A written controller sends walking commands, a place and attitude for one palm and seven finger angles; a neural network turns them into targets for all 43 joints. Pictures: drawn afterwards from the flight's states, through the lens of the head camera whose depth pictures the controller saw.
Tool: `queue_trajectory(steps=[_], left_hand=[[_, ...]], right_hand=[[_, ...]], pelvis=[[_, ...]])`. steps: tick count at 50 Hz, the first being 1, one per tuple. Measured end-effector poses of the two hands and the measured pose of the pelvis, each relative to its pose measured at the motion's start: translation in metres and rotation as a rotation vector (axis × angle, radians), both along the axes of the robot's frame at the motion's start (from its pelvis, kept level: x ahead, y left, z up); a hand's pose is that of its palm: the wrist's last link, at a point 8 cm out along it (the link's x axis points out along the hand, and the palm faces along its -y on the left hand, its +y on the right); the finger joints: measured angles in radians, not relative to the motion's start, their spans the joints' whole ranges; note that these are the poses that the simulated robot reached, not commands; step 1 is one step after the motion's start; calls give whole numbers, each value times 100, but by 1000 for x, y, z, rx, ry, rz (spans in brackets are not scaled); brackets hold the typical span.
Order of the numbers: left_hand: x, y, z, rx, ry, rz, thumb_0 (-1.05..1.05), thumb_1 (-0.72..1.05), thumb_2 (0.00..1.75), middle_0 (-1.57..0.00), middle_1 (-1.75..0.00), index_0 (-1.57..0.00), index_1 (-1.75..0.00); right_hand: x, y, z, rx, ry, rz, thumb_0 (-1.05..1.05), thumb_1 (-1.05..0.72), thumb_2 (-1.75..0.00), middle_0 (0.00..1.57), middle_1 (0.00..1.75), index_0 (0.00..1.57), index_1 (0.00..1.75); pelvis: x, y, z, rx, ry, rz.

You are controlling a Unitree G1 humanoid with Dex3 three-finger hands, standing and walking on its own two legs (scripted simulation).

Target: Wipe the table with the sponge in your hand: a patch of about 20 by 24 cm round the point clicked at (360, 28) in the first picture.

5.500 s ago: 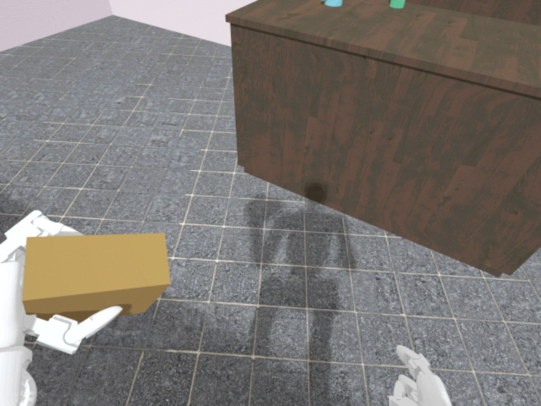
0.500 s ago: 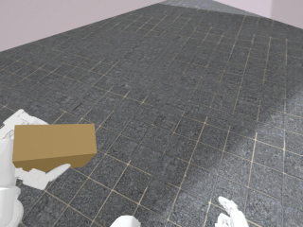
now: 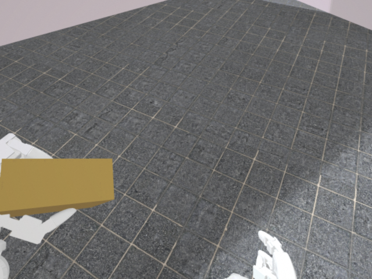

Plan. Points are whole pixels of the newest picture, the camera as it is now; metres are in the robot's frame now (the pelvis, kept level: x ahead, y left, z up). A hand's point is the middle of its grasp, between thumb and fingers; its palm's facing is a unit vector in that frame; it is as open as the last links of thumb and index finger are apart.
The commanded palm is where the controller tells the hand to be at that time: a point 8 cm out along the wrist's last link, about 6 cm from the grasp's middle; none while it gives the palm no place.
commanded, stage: walk to a spot facing it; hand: left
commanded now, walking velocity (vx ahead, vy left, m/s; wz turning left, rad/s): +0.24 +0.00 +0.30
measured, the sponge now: (73, 187) +0.23 +0.19 +0.16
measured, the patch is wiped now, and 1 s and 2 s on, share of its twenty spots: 0.00 0.00 0.00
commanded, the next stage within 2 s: turn to face it in 0.08 s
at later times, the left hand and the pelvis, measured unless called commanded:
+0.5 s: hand (73, 134) +0.32 +0.22 +0.17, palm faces +0.43 -0.80 -0.41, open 10.3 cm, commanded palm +0.26 +0.25 +0.18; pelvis +0.09 -0.02 -0.01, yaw -2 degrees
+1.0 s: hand (176, 124) +0.35 +0.05 +0.17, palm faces +0.05 -0.82 -0.56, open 10.3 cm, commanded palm +0.30 +0.12 +0.18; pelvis +0.06 -0.10 -0.01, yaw -19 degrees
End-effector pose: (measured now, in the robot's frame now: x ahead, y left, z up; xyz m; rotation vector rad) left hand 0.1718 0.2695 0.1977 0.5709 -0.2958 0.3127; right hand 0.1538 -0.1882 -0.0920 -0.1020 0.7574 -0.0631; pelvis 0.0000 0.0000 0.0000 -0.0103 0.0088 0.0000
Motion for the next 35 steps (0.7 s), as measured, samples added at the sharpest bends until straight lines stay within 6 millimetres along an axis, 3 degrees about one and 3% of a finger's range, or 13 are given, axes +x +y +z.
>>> queue_trajectory(steps=[5, 7, 15, 19, 23, 26, 30, 35], left_hand=[[20, -16, -9, 42, 13, 67, -1, -50, 101, -71, -136, -72, -136], [28, -19, -12, 5, 17, 85, -1, -50, 101, -71, -136, -72, -136], [47, -24, -8, -4, 51, 87, -1, -50, 101, -71, -137, -72, -136], [62, -17, -8, -7, 2, 68, -1, -50, 101, -71, -137, -72, -136], [90, -7, -12, -27, -78, 41, -1, -50, 101, -71, -137, -72, -136], [110, -10, -16, -56, -62, 29, -1, -50, 101, -71, -137, -72, -136], [127, -40, -13, -63, -26, -54, -1, -50, 101, -71, -137, -72, -136], [139, -88, -10, 14, 29, -159, -1, -50, 101, -71, -137, -72, -136]], right_hand=[[28, -17, -31, 22, 45, 44, 1, -90, -90, 21, 30, 20, 31], [38, -31, -34, -3, 76, 59, 1, -90, -90, 21, 30, 20, 31], [82, -80, -2, -148, 68, 36, 1, -90, -90, 21, 30, 20, 30], [106, -85, 11, -209, 7, 13, 1, -90, -90, 20, 30, 20, 30], [122, -76, 18, -198, -51, -27, 1, -90, -90, 20, 30, 19, 30], [125, -63, 23, -136, -85, -23, 1, -90, -90, 20, 30, 19, 30], [117, -55, 23, -48, -106, -18, 1, -90, -90, 20, 30, 20, 30], [91, -72, 2, 32, -73, -55, 0, -90, -90, 21, 30, 20, 30]], pelvis=[[23, -22, -16, 9, -19, 35], [30, -26, -15, 22, -29, 52], [60, -32, -1, 57, -10, 66], [76, -24, -8, 32, -14, 32], [86, -20, -13, 33, -24, -11], [88, -24, -9, 14, -21, -43], [89, -33, -5, -3, -12, -100], [87, -57, -10, 4, -5, -158]])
